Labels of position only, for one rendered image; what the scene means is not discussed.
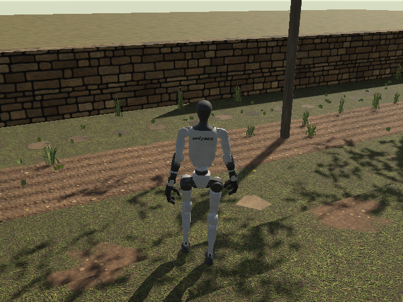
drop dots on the robot right forearm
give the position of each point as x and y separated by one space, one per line
231 169

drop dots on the robot right hand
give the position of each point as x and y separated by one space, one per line
233 185

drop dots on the robot left hand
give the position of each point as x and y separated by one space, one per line
168 193

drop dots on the left robot upper arm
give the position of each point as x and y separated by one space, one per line
180 143

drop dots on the left robot foot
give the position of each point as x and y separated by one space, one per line
185 248

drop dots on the robot left forearm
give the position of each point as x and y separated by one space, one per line
173 172

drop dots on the robot left shin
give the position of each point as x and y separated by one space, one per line
186 219

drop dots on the right robot upper arm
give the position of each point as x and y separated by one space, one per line
225 143

